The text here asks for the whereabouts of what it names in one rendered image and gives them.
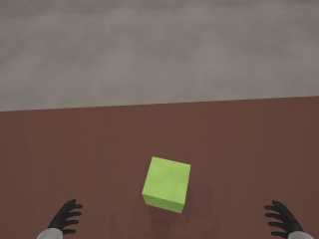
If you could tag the robot left forearm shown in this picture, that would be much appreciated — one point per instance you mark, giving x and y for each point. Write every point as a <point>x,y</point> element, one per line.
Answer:
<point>51,233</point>

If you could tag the right robot hand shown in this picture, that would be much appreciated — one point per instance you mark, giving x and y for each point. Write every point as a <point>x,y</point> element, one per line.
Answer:
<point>290,224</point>

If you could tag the left robot hand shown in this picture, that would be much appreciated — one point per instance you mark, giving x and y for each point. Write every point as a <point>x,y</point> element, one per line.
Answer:
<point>59,221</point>

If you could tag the carton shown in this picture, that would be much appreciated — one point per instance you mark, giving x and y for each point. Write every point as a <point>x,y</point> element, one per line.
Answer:
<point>166,184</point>

